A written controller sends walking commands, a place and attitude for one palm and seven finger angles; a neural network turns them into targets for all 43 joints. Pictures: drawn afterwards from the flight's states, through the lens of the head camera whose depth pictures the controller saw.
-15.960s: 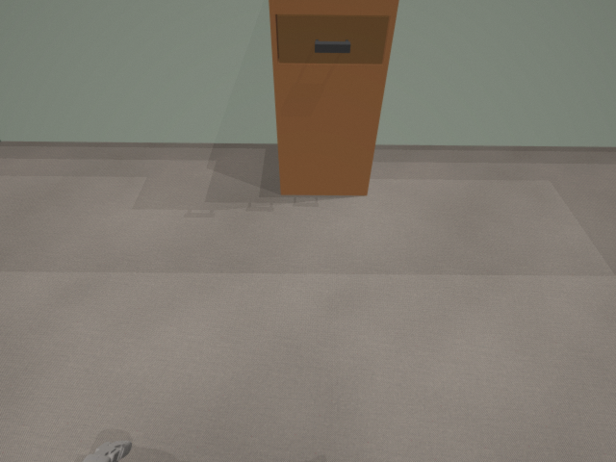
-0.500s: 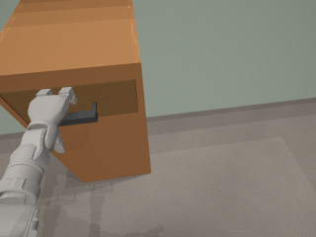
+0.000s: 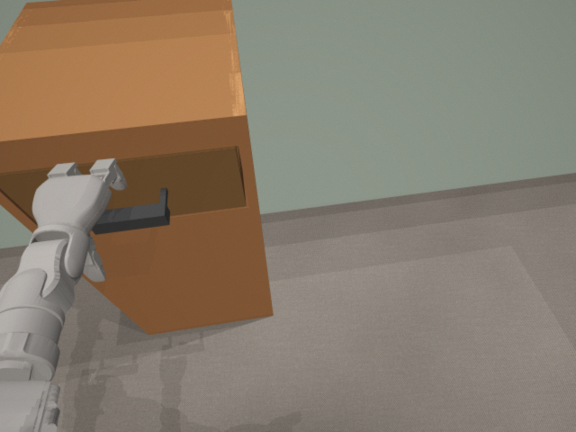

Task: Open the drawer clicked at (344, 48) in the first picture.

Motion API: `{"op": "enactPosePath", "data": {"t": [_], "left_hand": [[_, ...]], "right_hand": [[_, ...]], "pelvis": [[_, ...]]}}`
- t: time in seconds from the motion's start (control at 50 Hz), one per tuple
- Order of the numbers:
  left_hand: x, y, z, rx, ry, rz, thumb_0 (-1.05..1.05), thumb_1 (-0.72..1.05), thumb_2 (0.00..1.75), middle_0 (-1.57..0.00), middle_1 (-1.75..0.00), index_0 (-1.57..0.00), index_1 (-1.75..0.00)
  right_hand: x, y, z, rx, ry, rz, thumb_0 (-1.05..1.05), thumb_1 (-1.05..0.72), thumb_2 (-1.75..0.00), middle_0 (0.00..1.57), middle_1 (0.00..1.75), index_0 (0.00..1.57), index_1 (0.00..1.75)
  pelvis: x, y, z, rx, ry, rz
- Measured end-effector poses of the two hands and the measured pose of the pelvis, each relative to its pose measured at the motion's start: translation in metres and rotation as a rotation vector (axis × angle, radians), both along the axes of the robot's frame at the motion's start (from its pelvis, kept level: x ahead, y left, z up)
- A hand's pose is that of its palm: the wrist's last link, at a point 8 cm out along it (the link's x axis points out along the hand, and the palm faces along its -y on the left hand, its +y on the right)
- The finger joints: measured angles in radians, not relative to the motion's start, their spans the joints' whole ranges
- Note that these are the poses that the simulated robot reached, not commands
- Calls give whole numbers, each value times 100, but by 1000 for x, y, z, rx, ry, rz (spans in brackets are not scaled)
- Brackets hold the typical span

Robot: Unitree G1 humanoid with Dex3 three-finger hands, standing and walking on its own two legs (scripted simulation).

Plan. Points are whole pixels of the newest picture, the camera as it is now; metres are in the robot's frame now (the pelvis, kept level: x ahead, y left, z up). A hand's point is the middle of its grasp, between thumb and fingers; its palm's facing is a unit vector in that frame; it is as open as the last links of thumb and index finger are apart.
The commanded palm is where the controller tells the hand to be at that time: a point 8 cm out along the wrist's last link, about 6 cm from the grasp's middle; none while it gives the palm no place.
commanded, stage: move the hooked fingers above the handle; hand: left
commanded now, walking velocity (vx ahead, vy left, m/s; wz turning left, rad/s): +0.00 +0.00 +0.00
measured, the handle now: (132, 207) +0.46 +0.30 -0.02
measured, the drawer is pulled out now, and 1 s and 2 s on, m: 0.00 0.00 0.00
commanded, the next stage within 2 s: none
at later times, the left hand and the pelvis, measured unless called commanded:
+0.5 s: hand (93, 212) +0.40 +0.31 +0.05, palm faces +0.02 +0.00 -1.00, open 13.8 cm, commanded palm +0.37 +0.31 +0.11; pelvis +0.00 +0.01 +0.00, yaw -1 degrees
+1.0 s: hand (80, 218) +0.39 +0.33 +0.05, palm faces -0.05 +0.02 -1.00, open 13.8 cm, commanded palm +0.37 +0.31 +0.11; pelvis +0.00 +0.01 +0.00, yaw -1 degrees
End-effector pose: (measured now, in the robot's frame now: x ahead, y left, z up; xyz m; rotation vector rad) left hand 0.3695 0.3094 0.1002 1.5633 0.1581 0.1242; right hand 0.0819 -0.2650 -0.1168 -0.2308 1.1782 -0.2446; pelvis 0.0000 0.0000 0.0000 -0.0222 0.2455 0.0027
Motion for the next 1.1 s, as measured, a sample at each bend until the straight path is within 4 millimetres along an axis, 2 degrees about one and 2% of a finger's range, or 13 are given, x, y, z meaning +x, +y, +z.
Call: {"op": "enactPosePath", "data": {"t": [0.1,0.24,0.36,0.48,0.6,0.72,0.78,0.82,0.92,1.02,1.1], "left_hand": [[6,1,8,7,-33,17,-1,-48,30,-32,-120,-32,-120],[15,-8,-2,-14,39,12,-1,-48,30,-32,-120,-32,-120],[14,-19,-1,-28,-7,-56,0,-48,30,-32,-120,-32,-120],[10,-5,6,4,-48,9,0,-48,30,-32,-120,-32,-120],[2,9,3,11,26,77,0,-48,30,-32,-120,-32,-120],[1,-13,-2,-22,43,-38,-1,-48,30,-32,-120,-32,-120],[5,-26,3,-32,-8,-95,-1,-48,30,-32,-120,-32,-120],[8,-28,7,-32,-44,-94,0,-48,30,-32,-120,-32,-120],[10,-8,13,1,-61,23,0,-48,30,-32,-120,-32,-120],[0,15,5,33,52,123,0,-48,30,-32,-120,-32,-120],[-5,6,-9,-1,128,63,-1,-48,30,-32,-120,-32,-120]], "right_hand": [[2,1,-2,2,-5,2,1,-91,-90,20,30,20,30],[2,10,1,18,-23,-7,1,-91,-90,20,30,20,30],[-1,16,1,26,-22,-10,1,-91,-90,20,30,20,30],[-3,22,-4,46,-8,-4,1,-91,-90,20,30,20,30],[-1,23,-3,49,-8,6,1,-91,-90,20,30,20,30],[6,18,3,17,-25,26,1,-91,-90,20,30,20,30],[9,15,3,9,-37,28,1,-91,-90,20,30,20,30],[10,14,3,10,-44,26,1,-91,-90,20,30,20,30],[10,15,-1,32,-41,16,1,-91,-90,20,30,20,30],[6,15,-2,48,-25,6,1,-91,-90,20,30,20,30],[3,12,-1,23,-6,22,1,-91,-90,20,30,20,30]], "pelvis": [[-1,4,-1,-3,2,7],[0,9,0,-2,-3,-3],[1,13,0,-3,-7,-9],[0,14,0,-3,-7,-13],[0,14,2,-4,-18,0],[0,14,2,-5,-28,17],[-1,13,1,-4,-26,12],[-2,12,0,-2,-24,4],[-3,9,1,4,-15,-18],[-1,6,3,3,-14,-12],[-1,5,3,-1,-19,11]]}}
